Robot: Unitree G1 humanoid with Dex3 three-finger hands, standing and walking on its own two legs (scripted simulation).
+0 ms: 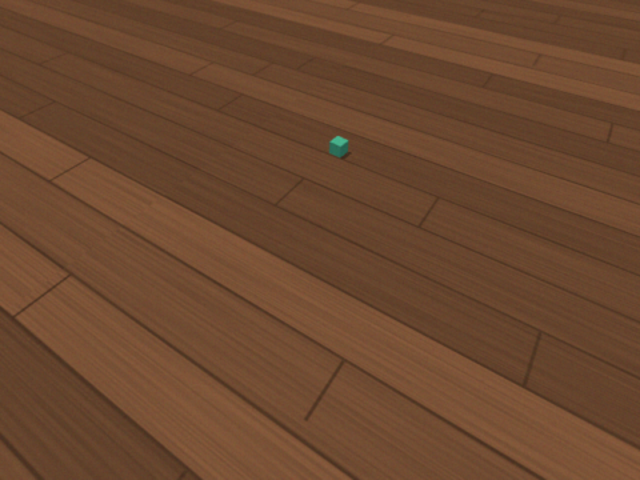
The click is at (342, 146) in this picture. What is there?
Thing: cube
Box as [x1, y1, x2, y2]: [329, 136, 348, 157]
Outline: 337,136 330,141 329,152 340,157 347,151 348,140
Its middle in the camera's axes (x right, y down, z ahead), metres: +0.10 -0.51 +2.08
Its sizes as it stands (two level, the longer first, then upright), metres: 0.072 0.072 0.072
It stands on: the floor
